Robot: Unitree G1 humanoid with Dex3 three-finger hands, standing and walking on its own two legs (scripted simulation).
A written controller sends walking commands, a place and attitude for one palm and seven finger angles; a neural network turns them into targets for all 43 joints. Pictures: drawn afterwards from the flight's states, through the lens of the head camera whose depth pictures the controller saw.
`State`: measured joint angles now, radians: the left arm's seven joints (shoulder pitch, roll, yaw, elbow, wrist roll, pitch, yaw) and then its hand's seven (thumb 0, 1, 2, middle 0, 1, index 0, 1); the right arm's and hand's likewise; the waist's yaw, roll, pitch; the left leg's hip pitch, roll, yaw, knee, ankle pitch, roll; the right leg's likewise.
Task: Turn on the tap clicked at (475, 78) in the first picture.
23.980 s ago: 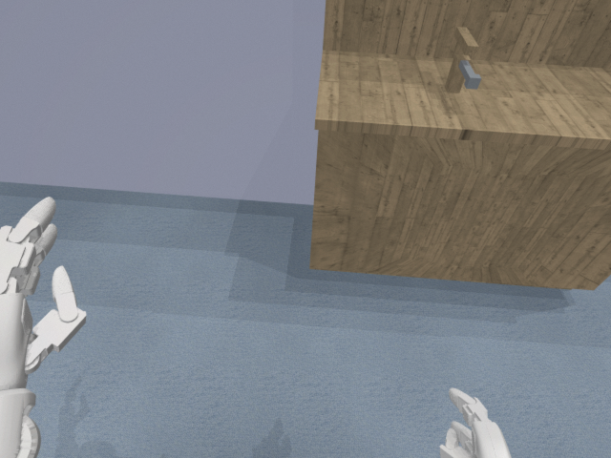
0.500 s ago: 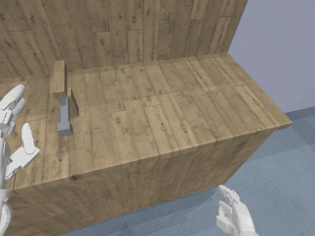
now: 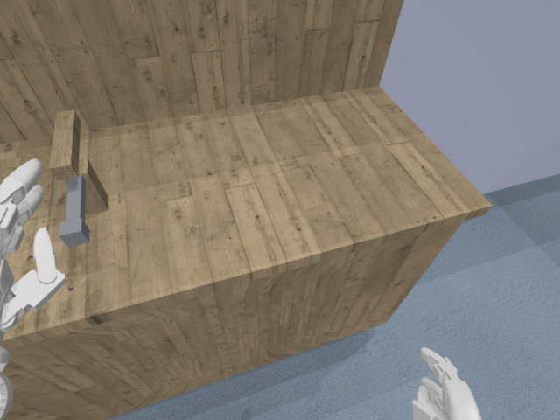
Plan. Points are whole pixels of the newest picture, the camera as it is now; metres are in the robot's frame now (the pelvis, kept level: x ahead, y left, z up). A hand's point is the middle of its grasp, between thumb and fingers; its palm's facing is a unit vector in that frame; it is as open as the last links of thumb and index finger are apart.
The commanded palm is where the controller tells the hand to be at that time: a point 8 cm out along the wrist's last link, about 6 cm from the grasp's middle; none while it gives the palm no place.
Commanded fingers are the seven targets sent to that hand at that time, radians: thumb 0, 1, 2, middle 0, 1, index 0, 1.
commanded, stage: shuffle to correct the standing spot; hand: left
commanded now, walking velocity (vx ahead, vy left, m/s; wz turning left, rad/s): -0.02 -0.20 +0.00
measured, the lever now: (74, 232) +0.34 +0.32 +0.07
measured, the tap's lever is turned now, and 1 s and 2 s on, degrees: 0 0 0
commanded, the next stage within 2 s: come to a stop and stand still in 1.74 s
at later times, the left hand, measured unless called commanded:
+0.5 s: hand (52, 279) +0.22 +0.25 +0.16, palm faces +0.33 -0.86 -0.40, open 7.4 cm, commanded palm +0.16 +0.28 +0.18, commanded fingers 0.00 0.90 0.90 -0.20 -0.30 -0.20 -0.30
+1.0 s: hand (50, 279) +0.22 +0.25 +0.16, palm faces +0.33 -0.85 -0.41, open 7.4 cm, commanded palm +0.16 +0.29 +0.18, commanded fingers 0.00 0.90 0.90 -0.20 -0.30 -0.20 -0.30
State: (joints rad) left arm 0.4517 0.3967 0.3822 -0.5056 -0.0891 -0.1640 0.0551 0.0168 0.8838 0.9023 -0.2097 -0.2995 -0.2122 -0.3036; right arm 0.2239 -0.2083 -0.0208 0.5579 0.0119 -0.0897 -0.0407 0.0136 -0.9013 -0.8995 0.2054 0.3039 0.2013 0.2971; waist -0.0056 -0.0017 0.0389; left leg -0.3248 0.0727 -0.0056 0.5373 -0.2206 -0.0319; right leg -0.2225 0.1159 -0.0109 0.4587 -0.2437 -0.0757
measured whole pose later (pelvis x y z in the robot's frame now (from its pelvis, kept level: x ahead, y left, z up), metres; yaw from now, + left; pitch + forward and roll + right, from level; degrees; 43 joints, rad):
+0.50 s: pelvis +0.00 +0.00 +0.00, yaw +1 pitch +0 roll -2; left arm 0.45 0.39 0.38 -0.53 -0.09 -0.14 0.06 0.02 0.88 0.90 -0.21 -0.30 -0.21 -0.30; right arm 0.20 -0.19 -0.01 0.55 0.01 -0.07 -0.03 0.01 -0.90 -0.90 0.21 0.30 0.20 0.30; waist 0.01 0.00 0.06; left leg -0.33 0.07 -0.01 0.56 -0.24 -0.03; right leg -0.22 0.11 -0.02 0.48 -0.26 -0.07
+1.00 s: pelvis +0.01 +0.00 +0.00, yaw +1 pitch +0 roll -2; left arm 0.47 0.40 0.39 -0.55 -0.09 -0.13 0.07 0.02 0.88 0.90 -0.21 -0.30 -0.21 -0.30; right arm 0.20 -0.19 -0.01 0.55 0.02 -0.07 -0.03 0.01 -0.90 -0.90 0.21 0.30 0.20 0.30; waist 0.00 0.00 0.06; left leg -0.33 0.06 -0.02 0.57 -0.24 -0.03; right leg -0.21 0.11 -0.03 0.47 -0.27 -0.07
